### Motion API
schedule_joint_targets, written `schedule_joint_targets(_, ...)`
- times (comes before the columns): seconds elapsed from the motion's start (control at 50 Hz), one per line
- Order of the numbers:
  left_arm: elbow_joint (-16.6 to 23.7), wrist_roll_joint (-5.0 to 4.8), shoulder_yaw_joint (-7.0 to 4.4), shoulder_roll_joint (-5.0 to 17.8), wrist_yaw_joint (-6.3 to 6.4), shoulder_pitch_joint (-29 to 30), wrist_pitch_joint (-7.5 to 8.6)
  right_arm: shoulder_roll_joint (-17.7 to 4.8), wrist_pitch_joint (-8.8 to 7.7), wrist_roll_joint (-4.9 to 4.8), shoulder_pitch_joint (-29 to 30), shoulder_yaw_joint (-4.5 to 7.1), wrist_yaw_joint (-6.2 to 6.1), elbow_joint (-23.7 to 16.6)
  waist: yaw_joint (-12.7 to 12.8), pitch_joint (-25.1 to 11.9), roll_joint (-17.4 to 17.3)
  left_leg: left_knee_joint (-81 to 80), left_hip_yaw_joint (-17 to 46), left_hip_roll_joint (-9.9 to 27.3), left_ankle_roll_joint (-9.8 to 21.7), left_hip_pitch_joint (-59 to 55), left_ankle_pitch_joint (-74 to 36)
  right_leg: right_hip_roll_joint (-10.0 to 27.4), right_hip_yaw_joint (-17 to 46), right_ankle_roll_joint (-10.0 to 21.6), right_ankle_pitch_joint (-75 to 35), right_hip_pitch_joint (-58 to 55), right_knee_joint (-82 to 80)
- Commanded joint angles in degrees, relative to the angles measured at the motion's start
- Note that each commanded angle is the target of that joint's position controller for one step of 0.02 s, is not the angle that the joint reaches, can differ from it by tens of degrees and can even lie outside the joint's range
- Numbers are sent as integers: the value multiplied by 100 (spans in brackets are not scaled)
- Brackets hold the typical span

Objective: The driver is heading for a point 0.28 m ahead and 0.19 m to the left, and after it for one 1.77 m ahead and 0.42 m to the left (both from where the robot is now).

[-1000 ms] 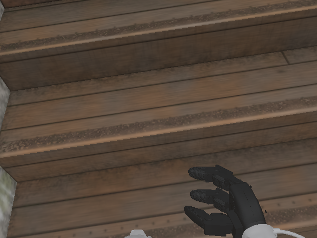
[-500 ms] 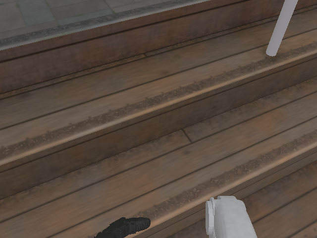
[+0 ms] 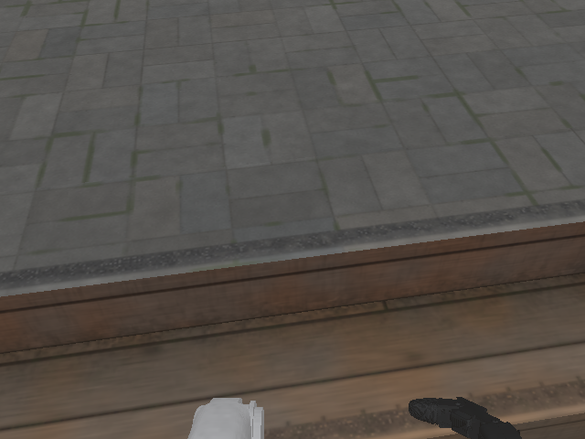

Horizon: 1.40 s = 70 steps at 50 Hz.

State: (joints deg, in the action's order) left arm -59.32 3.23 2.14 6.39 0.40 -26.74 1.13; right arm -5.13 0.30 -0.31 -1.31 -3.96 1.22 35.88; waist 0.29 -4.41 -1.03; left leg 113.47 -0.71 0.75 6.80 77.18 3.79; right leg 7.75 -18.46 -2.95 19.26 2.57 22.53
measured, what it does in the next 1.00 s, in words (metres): climbs, turning left: left foot 0.16 m higher, then right foot 0.17 m higher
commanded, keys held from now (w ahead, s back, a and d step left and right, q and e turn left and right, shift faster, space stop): w+q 0.60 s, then w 0.36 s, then w+e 0.04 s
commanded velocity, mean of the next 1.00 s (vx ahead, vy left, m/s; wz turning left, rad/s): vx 0.50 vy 0.00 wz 0.45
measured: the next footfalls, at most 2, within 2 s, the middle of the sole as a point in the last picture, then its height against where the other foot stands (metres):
left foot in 0.12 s outside the picture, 0.16 m higher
right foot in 0.62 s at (295, 369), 0.17 m higher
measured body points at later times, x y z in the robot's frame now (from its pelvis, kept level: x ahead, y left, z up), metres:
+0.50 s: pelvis +0.28 +0.05 +0.16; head +0.27 +0.11 +0.61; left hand +0.50 +0.23 +0.12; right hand +0.27 -0.14 +0.03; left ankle +0.19 +0.07 -0.57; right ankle +0.45 -0.04 -0.26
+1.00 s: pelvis +0.54 +0.17 +0.32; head +0.56 +0.16 +0.77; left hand +0.37 +0.28 +0.17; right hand +0.80 +0.17 +0.24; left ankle +0.55 +0.34 -0.17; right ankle +0.54 +0.03 -0.41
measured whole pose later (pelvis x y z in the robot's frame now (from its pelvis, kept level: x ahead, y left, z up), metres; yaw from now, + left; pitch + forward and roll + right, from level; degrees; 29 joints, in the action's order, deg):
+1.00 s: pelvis +0.54 +0.17 +0.32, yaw +30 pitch +5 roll -1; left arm -59.2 1.7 2.0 3.7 -0.2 -30.3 4.0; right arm -3.3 -2.1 0.1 -3.6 -5.6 1.1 36.6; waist 4.3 -4.2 -2.6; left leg 104.4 3.5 6.0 2.3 70.1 -0.3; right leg 2.9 -7.1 -0.3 21.7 13.1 30.5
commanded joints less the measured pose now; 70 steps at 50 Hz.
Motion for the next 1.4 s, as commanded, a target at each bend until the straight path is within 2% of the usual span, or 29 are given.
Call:
schedule_joint_targets(0.02,370,-163,-338,1544,270,363,131,-209,-12,59,788,-28,56,-721,-319,606,689,-1625,-427,657,-39,-1045,641,1059,36,804,-2010,545,-2240)
schedule_joint_targets(0.06,462,-316,-332,1703,257,522,132,-501,-95,-43,464,133,123,-530,-605,61,510,-2706,-1398,-47,433,-3461,1218,844,-491,960,-7419,722,-1393)
schedule_joint_targets(0.1,621,-359,-485,2210,277,573,76,-1126,-147,46,-710,441,158,-315,-1006,-737,1541,-4037,-1350,-639,646,-4399,2697,1256,28,1139,-11003,-738,354)
schedule_joint_targets(0.12,872,-428,-545,2279,284,878,39,-1483,-132,23,-1340,639,218,-113,-1182,-982,1613,-5493,-563,-747,762,-5013,2731,1105,252,1057,-10049,-870,1601)
schedule_joint_targets(0.16,1689,-218,-298,859,13,1341,394,-2419,6,67,-1958,946,144,280,-571,-1300,-1548,-9363,4995,575,1500,-7214,4678,-914,1591,401,-934,3043,5462)
schedule_joint_targets(0.18,1854,-329,-404,850,-186,1614,568,-2028,-81,262,-1995,824,5,359,-391,-1227,-1187,-10320,6194,1043,1013,-7094,5119,-1088,2848,543,-885,3859,7340)
schedule_joint_targets(0.22,2284,-233,-265,460,-387,2424,682,-769,-208,233,-2167,481,64,916,-195,246,-222,-9631,4817,774,411,-5627,3882,-790,2680,867,-1482,5147,8810)
schedule_joint_targets(0.26,2461,-21,-49,-12,-386,2094,689,-541,-247,164,-1969,427,73,1220,248,286,-38,-9097,3575,308,-41,-5433,2619,-592,2607,1129,-1637,5657,10197)
schedule_joint_targets(0.36,2462,-165,190,-14,-342,2064,610,-416,-213,116,-1900,309,109,1276,456,518,506,-8837,1753,-46,-349,-5092,1206,-267,1983,912,-2131,6713,9372)
schedule_joint_targets(0.42,3027,-155,504,-673,-284,3370,656,-501,-158,197,-2870,269,19,1788,-50,664,-478,-9178,2369,40,-208,-5393,1022,-499,1310,767,-1590,8023,10651)
schedule_joint_targets(0.5,3798,-72,666,-604,-146,5158,803,-609,-30,-29,-3646,373,-219,1841,-749,688,-605,-10483,2975,373,235,-5549,77,-576,747,414,-1003,7544,7758)
schedule_joint_targets(0.58,3449,-250,22,412,27,3288,755,-1066,-173,89,-2777,509,-414,1680,639,-1307,-1336,-9733,1965,520,435,-6610,-7250,-1235,613,781,206,2688,5154)
schedule_joint_targets(0.62,2825,-290,-500,1633,-11,1032,669,-1700,-393,75,-1447,671,-359,1273,1815,-2045,-1437,-7279,2007,545,444,-7245,-8991,-726,2433,1219,1088,995,3302)
schedule_joint_targets(0.64,2230,-23,-634,2190,-51,-124,618,-1454,-595,289,-1107,617,-242,968,1812,-2640,304,-5892,1841,116,649,-6450,-7230,-123,3732,1464,593,-571,2254)
schedule_joint_targets(0.66,1827,107,-661,1913,46,-99,398,-196,-682,174,-1795,439,28,1011,1069,-2669,3119,-3121,2062,-1449,80,-4017,172,1258,7516,2658,190,-1652,-216)
schedule_joint_targets(0.68,1832,-23,-484,1059,243,376,225,-584,-757,249,-1773,533,303,962,926,-1647,2079,-870,2268,-1276,-55,-3354,676,1397,8393,2674,569,-568,-575)
schedule_joint_targets(0.72,1149,-235,-92,-374,169,914,193,-147,-543,147,-949,308,434,255,69,450,244,106,1515,-735,77,-2528,720,926,5706,1886,1767,1935,-16)
schedule_joint_targets(0.76,714,-76,-18,-662,40,1082,258,42,-418,-27,-1395,192,380,266,-498,788,-275,914,1471,-563,290,-2240,568,618,4173,1418,1093,2715,159)
schedule_joint_targets(0.84,435,-112,-100,-86,-293,1010,336,292,-375,-72,-1325,-72,258,122,-705,974,-145,309,1304,-195,198,-1185,-58,328,2408,1160,-3,2821,-179)
schedule_joint_targets(0.96,362,-166,-183,747,-26,-134,434,-59,-303,-16,-18,-73,-85,-265,36,234,613,-599,275,556,-524,-369,-510,717,2502,1405,-633,1057,-460)
schedule_joint_targets(1.04,284,-229,-294,645,319,-1257,58,334,-495,97,1665,-318,146,-979,959,548,757,-1346,112,1292,-776,1480,530,1026,3400,1409,-584,-1116,-656)
schedule_joint_targets(1.12,372,-479,-342,568,439,-1344,-247,456,-669,-77,2258,-499,510,-1443,809,663,461,-4589,-766,968,-843,-1531,2527,724,2787,1463,-1676,231,-1573)
schedule_joint_targets(1.16,102,-421,-308,818,227,-1892,-120,-49,-659,-151,1367,-161,373,-1260,310,-323,885,-5406,-810,186,-598,-4936,2784,799,2673,1279,-6107,540,-764)
schedule_joint_targets(1.2,340,-381,-484,1393,-17,-984,246,-810,-647,-148,-1313,360,100,-584,-1222,-2336,1183,-5654,1202,944,158,-8399,2470,321,2236,670,-8117,2182,1744)
schedule_joint_targets(1.22,597,-385,-536,1295,-42,-212,498,-1698,-514,-5,-2331,718,-136,-33,-1697,-2698,-145,-7178,2906,1683,606,-9300,3469,-455,2140,376,-6711,3219,3688)
schedule_joint_targets(1.24,634,-419,-543,880,-127,293,631,-2002,-449,155,-2847,806,-209,465,-1610,-2729,-1303,-8509,4376,2656,872,-9082,2213,-837,2570,457,-1665,3754,6276)
schedule_joint_targets(1.28,1275,-688,-501,48,-146,1360,478,-1257,-456,182,-2004,634,-96,748,-960,-880,-654,-8617,2933,2710,383,-7281,1618,-658,2752,763,-986,4777,8659)
schedule_joint_targets(1.34,1729,-527,-455,140,-138,1016,73,278,-475,109,-1001,385,15,1255,114,592,-556,-8478,514,1818,-690,-6053,1081,-472,2518,1200,-1009,4995,8508)
schedule_joint_targets(1.4,1815,-554,-412,159,-45,683,-244,-39,-376,276,-744,479,-151,1346,614,1301,-477,-9472,-773,1576,-652,-5570,344,-660,2362,996,-571,4823,7175)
